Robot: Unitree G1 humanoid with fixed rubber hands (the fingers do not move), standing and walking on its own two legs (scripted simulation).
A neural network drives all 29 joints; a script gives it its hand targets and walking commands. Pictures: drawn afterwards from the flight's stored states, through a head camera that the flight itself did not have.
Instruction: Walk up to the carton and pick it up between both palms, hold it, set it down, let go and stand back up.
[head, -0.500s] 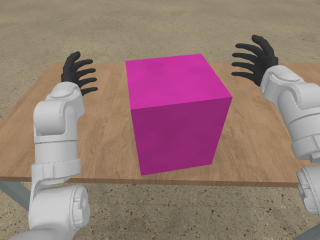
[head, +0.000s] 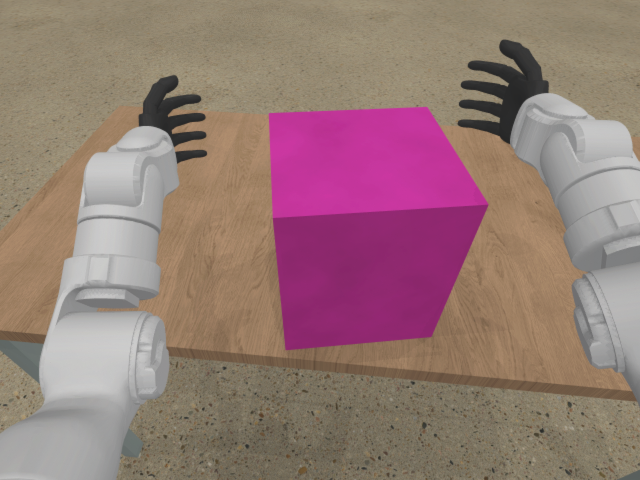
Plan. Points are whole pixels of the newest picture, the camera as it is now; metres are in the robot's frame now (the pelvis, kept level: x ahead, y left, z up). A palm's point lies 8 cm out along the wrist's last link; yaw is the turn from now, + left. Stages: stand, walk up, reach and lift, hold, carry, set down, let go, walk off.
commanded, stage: reach and lift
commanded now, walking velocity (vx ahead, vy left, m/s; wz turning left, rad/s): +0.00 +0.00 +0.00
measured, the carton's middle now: (354, 231) +0.43 +0.03 +0.10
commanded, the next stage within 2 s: none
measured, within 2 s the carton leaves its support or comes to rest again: neither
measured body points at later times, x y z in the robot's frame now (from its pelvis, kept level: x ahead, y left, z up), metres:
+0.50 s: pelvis -0.01 +0.00 +0.00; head +0.01 +0.01 +0.45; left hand +0.42 +0.23 +0.16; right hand +0.47 -0.13 +0.18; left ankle +0.02 +0.15 -0.75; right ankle -0.03 -0.11 -0.75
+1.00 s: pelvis +0.01 +0.00 +0.00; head +0.04 +0.01 +0.45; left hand +0.43 +0.21 +0.13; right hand +0.48 -0.11 +0.17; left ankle +0.02 +0.15 -0.75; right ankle -0.03 -0.11 -0.75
